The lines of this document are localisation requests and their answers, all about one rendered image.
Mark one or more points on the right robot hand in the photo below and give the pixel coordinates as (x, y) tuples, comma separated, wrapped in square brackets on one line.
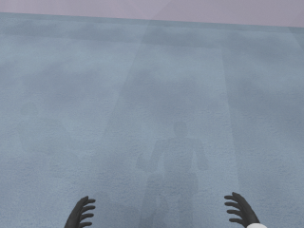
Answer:
[(245, 211)]

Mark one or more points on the left robot hand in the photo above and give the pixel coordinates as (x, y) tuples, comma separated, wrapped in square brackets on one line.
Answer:
[(76, 216)]

